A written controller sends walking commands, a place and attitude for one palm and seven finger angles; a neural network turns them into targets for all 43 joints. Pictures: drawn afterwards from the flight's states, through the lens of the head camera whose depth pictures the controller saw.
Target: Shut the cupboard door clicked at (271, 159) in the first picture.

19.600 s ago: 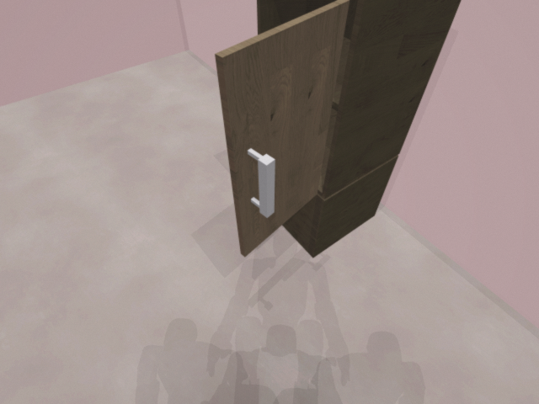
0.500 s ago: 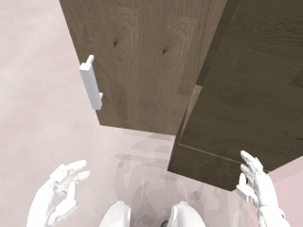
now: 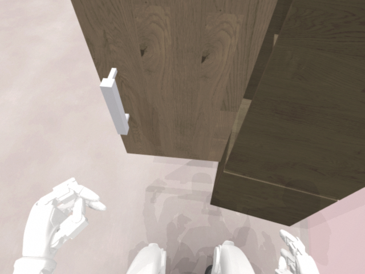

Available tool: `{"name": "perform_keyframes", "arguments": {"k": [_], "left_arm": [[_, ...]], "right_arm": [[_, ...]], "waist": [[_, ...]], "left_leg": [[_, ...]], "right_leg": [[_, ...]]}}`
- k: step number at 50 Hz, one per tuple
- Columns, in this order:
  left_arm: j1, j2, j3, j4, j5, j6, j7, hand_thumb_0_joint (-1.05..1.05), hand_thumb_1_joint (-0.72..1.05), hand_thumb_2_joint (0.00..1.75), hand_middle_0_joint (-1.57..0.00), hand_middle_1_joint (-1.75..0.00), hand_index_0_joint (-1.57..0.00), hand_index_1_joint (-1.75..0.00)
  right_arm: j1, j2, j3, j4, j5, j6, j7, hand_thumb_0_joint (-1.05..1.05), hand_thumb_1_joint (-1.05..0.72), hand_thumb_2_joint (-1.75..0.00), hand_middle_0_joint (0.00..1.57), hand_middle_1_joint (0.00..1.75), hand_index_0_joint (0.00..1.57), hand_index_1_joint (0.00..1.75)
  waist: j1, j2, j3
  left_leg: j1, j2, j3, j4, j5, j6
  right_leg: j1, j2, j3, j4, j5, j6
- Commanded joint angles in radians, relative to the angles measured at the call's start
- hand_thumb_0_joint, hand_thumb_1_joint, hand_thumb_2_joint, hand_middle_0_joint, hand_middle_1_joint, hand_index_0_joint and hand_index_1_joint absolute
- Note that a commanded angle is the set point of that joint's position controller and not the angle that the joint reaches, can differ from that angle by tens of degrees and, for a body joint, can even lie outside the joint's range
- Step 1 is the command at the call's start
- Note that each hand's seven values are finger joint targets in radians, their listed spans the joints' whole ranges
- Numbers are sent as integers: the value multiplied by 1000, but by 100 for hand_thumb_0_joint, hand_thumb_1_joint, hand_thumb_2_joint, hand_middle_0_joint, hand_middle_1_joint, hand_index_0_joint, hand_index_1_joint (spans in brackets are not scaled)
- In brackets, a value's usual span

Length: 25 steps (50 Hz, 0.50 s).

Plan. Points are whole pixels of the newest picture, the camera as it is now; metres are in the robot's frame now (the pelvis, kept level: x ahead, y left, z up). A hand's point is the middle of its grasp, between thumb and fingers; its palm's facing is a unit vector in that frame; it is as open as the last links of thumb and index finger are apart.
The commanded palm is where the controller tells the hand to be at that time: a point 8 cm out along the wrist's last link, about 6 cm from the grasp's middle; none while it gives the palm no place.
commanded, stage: raise the hand and make a fist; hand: left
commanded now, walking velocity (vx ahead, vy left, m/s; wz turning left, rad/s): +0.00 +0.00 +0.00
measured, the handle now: (118, 103) +0.48 +0.19 +0.06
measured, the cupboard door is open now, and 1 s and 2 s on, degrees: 100 100 100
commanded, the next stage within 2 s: bring the fist close to the handle in 0.96 s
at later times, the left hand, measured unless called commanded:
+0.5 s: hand (93, 207) +0.23 +0.19 +0.05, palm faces -0.07 -1.00 -0.03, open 3.1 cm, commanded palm +0.22 +0.25 +0.06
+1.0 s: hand (97, 203) +0.24 +0.18 +0.06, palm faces -0.03 -1.00 -0.05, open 3.1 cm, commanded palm +0.21 +0.23 +0.06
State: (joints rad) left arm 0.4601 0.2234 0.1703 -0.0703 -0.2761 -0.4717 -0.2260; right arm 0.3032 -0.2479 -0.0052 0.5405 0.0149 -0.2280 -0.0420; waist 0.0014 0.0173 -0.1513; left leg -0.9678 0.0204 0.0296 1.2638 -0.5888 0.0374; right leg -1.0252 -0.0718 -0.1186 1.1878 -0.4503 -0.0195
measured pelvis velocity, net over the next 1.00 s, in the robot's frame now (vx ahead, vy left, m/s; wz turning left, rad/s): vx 0.02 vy -0.01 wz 0.01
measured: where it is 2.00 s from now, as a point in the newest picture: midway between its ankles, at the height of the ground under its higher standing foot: outside the picture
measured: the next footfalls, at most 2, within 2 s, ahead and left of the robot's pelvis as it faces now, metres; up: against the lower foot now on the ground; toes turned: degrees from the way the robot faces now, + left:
none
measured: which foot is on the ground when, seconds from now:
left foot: down 0.00-1.00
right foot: down 0.00-1.00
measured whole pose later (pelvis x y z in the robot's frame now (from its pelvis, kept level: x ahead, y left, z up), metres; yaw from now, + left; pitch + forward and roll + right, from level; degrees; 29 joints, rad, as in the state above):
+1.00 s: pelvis +0.02 -0.01 +0.01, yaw +0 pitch +17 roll -2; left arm 0.39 0.24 0.15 -0.03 -0.28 -0.40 -0.28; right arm 0.26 -0.25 0.01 0.46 0.03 -0.16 -0.04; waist -0.01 0.03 -0.16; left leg -0.92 0.02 0.01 1.22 -0.60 0.02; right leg -0.97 -0.05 -0.13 1.15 -0.47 -0.03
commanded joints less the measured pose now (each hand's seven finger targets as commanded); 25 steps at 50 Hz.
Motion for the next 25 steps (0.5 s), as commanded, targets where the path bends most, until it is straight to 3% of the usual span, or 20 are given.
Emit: {"name": "perform_keyframes", "arguments": {"k": [1,2,5,6,8,11,15,16,18,21,23,25], "left_arm": [[-80,96,-42,-153,3,-53,-93,0,90,90,-108,-126,-108,-126],[-76,121,-19,-170,-5,-37,-99,0,90,90,-110,-128,-110,-128],[-65,205,95,-273,-24,-17,-68,0,90,90,-115,-134,-115,-134],[-37,186,101,-306,-32,-14,-51,0,90,90,-117,-136,-117,-136],[-10,141,91,-314,-41,-9,-11,0,90,90,-121,-140,-121,-140],[-2,82,36,-250,-23,11,15,0,90,90,-126,-146,-126,-146],[-52,61,-52,-147,26,57,-31,0,90,90,-130,-150,-130,-150],[-71,79,-47,-144,30,65,-46,0,90,90,-130,-150,-130,-150],[-107,118,-12,-164,24,67,-66,0,90,90,-130,-150,-130,-150],[-131,189,86,-266,-9,37,-66,0,90,90,-130,-150,-130,-150],[-104,174,106,-285,-34,12,-51,0,90,90,-130,-150,-130,-150],[-83,169,118,-259,-44,4,-36,0,90,90,-130,-150,-130,-150]], "right_arm": [[-96,-144,-53,-202,15,-74,-10,0,-90,-90,20,30,20,30],[-95,-146,-54,-211,17,-74,-13,0,-90,-90,20,30,20,30],[-97,-141,-54,-225,13,-62,-18,0,-90,-90,20,30,20,30],[-94,-129,-52,-237,10,-54,-16,0,-90,-90,20,30,20,30],[-91,-115,-52,-236,8,-38,-10,0,-90,-90,20,30,20,30],[-80,-119,-48,-235,3,-11,-2,0,-90,-90,20,30,20,30],[-72,-139,-44,-241,4,7,1,0,-90,-90,20,30,20,30],[-65,-145,-44,-245,7,7,-1,0,-90,-90,20,30,20,30],[-65,-148,-43,-252,8,4,-6,0,-90,-90,20,30,20,30],[-67,-133,-39,-257,3,-4,-12,0,-90,-90,20,30,20,30],[-66,-118,-37,-250,3,-6,-10,0,-90,-90,20,30,20,30],[-72,-112,-34,-240,-1,-2,-7,0,-90,-90,20,30,20,30]], "waist": [[-30,23,-161],[-23,27,-181],[27,72,-279],[43,91,-310],[43,88,-283],[7,58,-219],[-43,22,-117],[-45,13,-132],[-35,10,-159],[9,74,-287],[21,64,-309],[25,82,-289]], "left_leg": [[33,-33,-95,-237,68,-18],[46,-34,-97,-249,59,-18],[115,-32,-103,-270,198,-29],[141,-33,-102,-279,254,-35],[166,-29,-103,-284,322,-48],[153,-21,-108,-274,338,-55],[110,-19,-113,-271,244,-45],[106,-21,-110,-268,229,-41],[112,-23,-109,-269,218,-40],[166,-28,-98,-256,340,-46],[184,-27,-92,-250,410,-51],[172,-28,-89,-246,428,-53]], "right_leg": [[177,53,87,-173,-117,-15],[188,55,86,-177,-116,-13],[268,69,59,-140,13,-22],[291,68,49,-130,58,-22],[293,76,32,-126,109,-20],[250,83,15,-123,122,-15],[196,82,19,-150,72,-13],[203,80,25,-158,67,-12],[225,79,34,-165,60,-15],[301,78,44,-142,158,-23],[334,80,43,-136,215,-21],[333,84,40,-132,229,-23]]}}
